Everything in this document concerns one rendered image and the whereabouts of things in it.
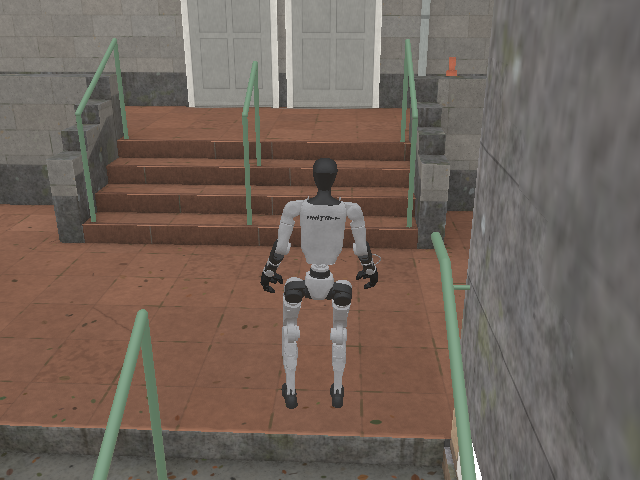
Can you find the right robot shin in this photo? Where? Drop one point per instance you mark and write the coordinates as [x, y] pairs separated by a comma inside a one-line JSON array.
[[339, 361]]

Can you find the left robot forearm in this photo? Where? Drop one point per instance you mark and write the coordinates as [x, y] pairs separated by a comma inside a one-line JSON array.
[[273, 262]]

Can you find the right robot upper arm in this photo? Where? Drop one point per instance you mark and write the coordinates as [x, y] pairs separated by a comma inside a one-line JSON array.
[[354, 213]]

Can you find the left robot upper arm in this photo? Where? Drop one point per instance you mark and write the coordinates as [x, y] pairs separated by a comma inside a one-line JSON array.
[[291, 210]]

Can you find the left robot hand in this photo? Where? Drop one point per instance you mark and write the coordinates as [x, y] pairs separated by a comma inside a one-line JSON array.
[[265, 281]]

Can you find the right robot forearm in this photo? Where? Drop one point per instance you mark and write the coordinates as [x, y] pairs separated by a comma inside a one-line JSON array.
[[367, 261]]

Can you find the right robot hand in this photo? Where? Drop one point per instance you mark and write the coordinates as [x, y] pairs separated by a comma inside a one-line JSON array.
[[373, 278]]

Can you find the robot head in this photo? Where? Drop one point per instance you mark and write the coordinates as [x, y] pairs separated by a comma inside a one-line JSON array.
[[324, 173]]

